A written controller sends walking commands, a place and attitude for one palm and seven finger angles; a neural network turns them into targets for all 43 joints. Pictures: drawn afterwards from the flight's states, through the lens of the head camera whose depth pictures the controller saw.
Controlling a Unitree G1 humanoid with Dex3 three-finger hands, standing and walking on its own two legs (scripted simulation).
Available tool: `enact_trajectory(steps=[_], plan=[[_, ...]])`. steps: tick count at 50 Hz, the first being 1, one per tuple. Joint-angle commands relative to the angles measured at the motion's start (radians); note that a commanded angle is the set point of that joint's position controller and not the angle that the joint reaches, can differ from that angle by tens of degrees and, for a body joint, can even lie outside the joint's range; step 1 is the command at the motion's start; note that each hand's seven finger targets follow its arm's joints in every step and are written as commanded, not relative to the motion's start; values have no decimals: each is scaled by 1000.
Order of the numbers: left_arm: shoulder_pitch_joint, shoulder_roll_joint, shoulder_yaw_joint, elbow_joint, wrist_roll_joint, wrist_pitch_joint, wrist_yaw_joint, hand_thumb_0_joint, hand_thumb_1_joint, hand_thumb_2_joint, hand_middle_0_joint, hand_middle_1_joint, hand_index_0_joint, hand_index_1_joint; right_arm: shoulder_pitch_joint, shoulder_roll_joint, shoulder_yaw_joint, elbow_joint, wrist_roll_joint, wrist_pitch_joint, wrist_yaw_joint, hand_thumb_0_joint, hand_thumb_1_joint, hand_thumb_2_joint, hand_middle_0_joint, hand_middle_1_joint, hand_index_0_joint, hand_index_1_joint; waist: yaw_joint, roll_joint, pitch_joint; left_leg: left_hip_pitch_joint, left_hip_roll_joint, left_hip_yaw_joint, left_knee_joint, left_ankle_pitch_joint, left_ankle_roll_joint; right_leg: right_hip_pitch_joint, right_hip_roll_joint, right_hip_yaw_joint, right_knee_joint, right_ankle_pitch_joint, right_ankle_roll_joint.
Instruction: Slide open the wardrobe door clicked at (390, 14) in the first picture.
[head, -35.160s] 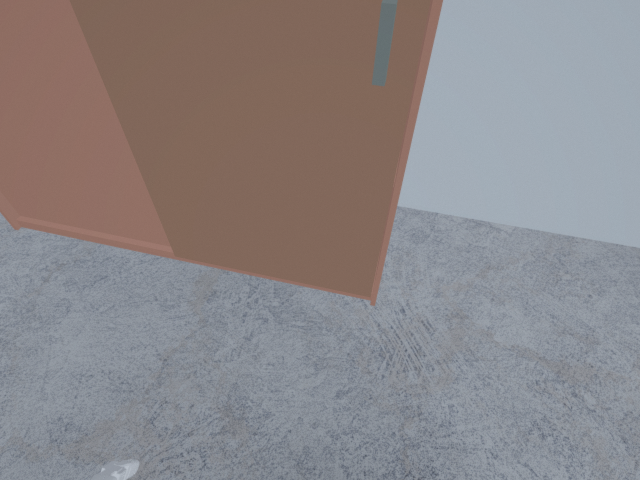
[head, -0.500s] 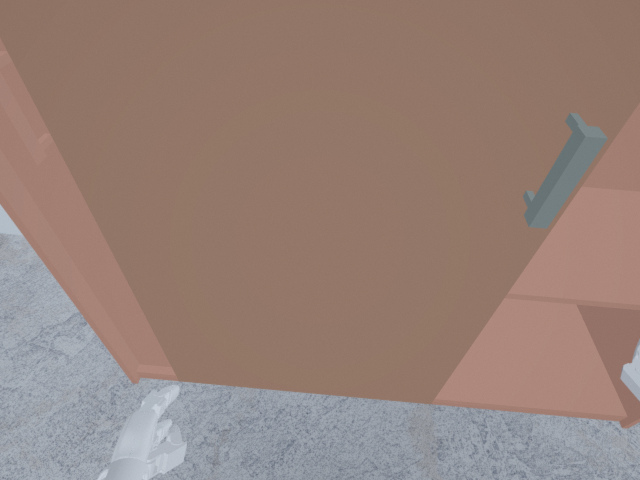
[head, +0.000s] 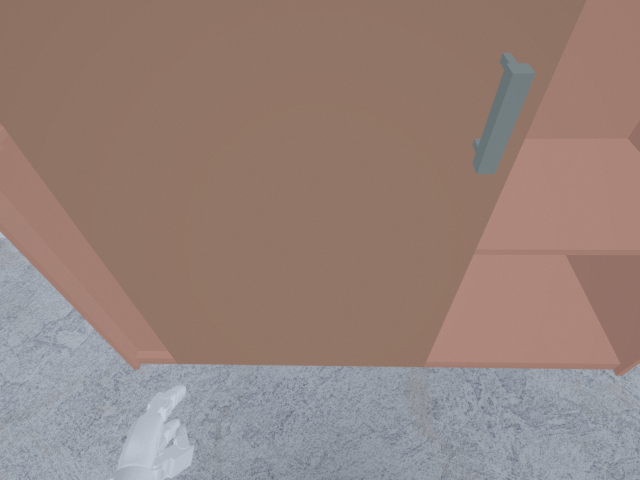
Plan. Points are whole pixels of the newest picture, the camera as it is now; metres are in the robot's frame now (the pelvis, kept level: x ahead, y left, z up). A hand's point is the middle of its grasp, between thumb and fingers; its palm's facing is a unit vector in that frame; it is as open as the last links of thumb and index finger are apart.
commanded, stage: step back with the hand held close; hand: right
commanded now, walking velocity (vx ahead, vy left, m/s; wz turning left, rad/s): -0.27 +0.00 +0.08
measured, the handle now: (495, 115) +0.53 -0.22 +0.19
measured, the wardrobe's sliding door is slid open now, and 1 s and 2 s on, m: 0.62 0.62 0.62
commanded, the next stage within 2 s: stop stepping back and stand still in 0.64 s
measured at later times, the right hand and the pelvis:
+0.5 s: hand out of the picture +0.14 -0.27 +0.18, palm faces +0.38 +0.84 -0.38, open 7.4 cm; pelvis -0.05 -0.02 +0.00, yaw +2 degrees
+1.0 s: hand out of the picture +0.07 -0.34 +0.18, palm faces +0.39 +0.88 -0.25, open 7.4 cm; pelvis -0.15 -0.09 -0.02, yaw +7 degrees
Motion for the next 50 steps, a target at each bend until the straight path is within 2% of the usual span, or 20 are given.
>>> enact_trajectory(steps=[1,14,18,20,22,25,27,29,31,32,38,39,40,41,42,44,45,47,49,50], plan=[[-108,153,64,-153,5,-78,9,0,900,900,-200,-300,-200,-300,-73,-170,-113,-244,-1,-85,-25,0,-900,-900,200,300,200,300,1,-56,-110,109,48,-130,-59,-118,41,-76,-188,240,-217,-480,41],[-120,147,81,-143,15,-96,-4,0,900,900,-200,-300,-200,-300,-78,-172,-129,-197,6,-111,-11,0,-900,-900,200,300,200,300,-14,-119,-143,201,-33,-49,126,-152,34,-156,-324,300,-356,-556,54],[-112,121,75,-115,19,-90,-20,0,900,900,-200,-300,-200,-300,-90,-182,-107,-254,44,-135,-12,0,-900,-900,200,300,200,300,-6,-31,-196,-29,68,-176,-162,-173,101,168,-253,218,-196,-261,188],[-95,104,79,-91,1,-88,-19,0,900,900,-200,-300,-200,-300,-147,-170,-63,-264,31,-147,-15,0,-900,-900,200,300,200,300,20,144,-230,-276,195,-293,-256,-108,135,415,-142,79,111,-111,152],[-100,100,77,-78,7,-100,-7,0,900,900,-200,-300,-200,-300,-166,-227,-105,-272,16,-138,-30,0,-900,-900,200,300,200,300,24,161,-206,-342,270,-303,-286,52,131,422,-90,48,252,-132,130],[-139,123,63,-98,5,-81,11,0,900,900,-200,-300,-200,-300,-178,-207,-81,-253,10,-109,-25,0,-900,-900,200,300,200,300,31,-122,-133,-198,73,-125,-55,230,15,291,-162,139,-64,189,101],[-152,139,68,-105,7,-97,16,0,900,900,-200,-300,-200,-300,-224,-240,-114,-230,6,-114,-17,0,-900,-900,200,300,200,300,9,-340,-101,-29,-66,-50,201,-162,-21,95,-321,314,-320,49,35],[-131,146,74,-108,31,-110,8,0,900,900,-200,-300,-200,-300,-120,-222,-149,-163,15,-110,-11,0,-900,-900,200,300,200,300,-10,-257,-165,167,-81,-78,450,-247,5,-130,-430,404,-476,-502,40],[-117,129,84,-118,27,-104,-6,0,900,900,-200,-300,-200,-300,-77,-191,-129,-208,30,-103,-2,0,-900,-900,200,300,200,300,-24,-170,-185,131,-92,-5,403,-244,24,-52,-359,270,-473,-433,126],[-125,128,83,-134,18,-107,-13,0,900,900,-200,-300,-200,-300,-51,-196,-128,-238,37,-103,-1,0,-900,-900,200,300,200,300,-30,-162,-216,107,-88,16,348,-240,21,17,-338,230,-452,-395,100],[-85,111,78,-98,26,-131,-29,0,900,900,-200,-300,-200,-300,-20,-188,-89,-302,52,-69,-14,0,-900,-900,200,300,200,300,-25,-238,-275,168,-106,138,-14,-304,52,200,-226,81,-466,-257,268],[-66,114,80,-90,23,-131,-29,0,900,900,-200,-300,-200,-300,-17,-198,-97,-301,51,-69,-19,0,-900,-900,200,300,200,300,-29,-216,-273,169,-82,142,-167,-285,74,242,-174,20,-351,-212,318],[-31,113,79,-62,7,-123,-29,0,900,900,-200,-300,-200,-300,0,-223,-110,-280,44,-71,-27,0,-900,-900,200,300,200,300,-24,-28,-278,31,52,55,-287,-249,133,355,-92,-68,-16,-168,321],[-37,116,84,-34,0,-120,-24,0,900,900,-200,-300,-200,-300,-7,-227,-109,-277,45,-68,-34,0,-900,-900,200,300,200,300,-12,254,-200,-236,266,-127,-351,-160,201,384,-68,31,430,-255,243],[-55,108,87,-19,11,-120,-20,0,900,900,-200,-300,-200,-300,-30,-240,-134,-285,50,-57,-39,0,-900,-900,200,300,200,300,-1,252,-149,-305,385,-208,-379,-161,269,237,-51,110,680,-323,187],[-100,79,33,-69,14,-106,-39,0,900,900,-200,-300,-200,-300,-211,-283,-169,-320,49,-43,-49,0,-900,-900,200,300,200,300,34,131,-86,-104,459,-187,-250,18,287,-79,-133,169,804,-306,147],[-76,80,44,-31,-7,-101,-23,0,900,900,-200,-300,-200,-300,-234,-170,-86,-187,35,-31,-33,0,-900,-900,200,300,200,300,46,173,-48,-61,335,-80,-235,-49,198,-72,-122,142,632,-289,125],[-128,121,61,-29,-13,-93,0,0,900,900,-200,-300,-200,-300,-298,-175,-54,-143,11,0,-39,0,-900,-900,200,300,200,300,55,54,100,-185,286,-80,-177,-205,144,51,-152,95,319,-280,111],[-97,141,47,-20,-3,-106,13,0,900,900,-200,-300,-200,-300,-339,-139,-19,-131,2,-15,-41,0,-900,-900,200,300,200,300,61,-305,129,-188,125,31,114,-189,72,139,-127,133,-91,-184,94],[-89,161,51,-45,0,-123,7,0,900,900,-200,-300,-200,-300,-363,-146,-19,-189,5,-34,-46,0,-900,-900,200,300,200,300,51,-557,93,-281,11,74,322,-289,23,217,-274,414,-230,-156,57]])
